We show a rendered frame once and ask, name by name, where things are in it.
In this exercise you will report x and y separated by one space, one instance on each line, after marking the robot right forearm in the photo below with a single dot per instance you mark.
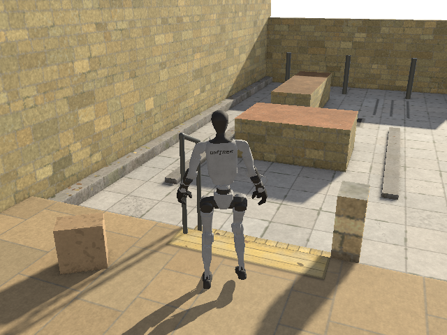
257 182

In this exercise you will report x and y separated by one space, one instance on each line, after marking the left robot upper arm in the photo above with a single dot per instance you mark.
195 159

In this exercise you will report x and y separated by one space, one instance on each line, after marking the right robot upper arm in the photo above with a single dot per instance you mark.
243 146

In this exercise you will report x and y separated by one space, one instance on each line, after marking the robot left forearm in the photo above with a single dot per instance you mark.
185 183

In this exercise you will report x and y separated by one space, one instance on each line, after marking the right robot thigh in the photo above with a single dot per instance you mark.
239 207

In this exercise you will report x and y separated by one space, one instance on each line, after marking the robot right foot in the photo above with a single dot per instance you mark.
241 274

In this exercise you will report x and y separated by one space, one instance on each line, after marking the right robot hand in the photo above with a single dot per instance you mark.
259 195

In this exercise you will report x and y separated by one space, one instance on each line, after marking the left robot hand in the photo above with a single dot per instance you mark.
180 195

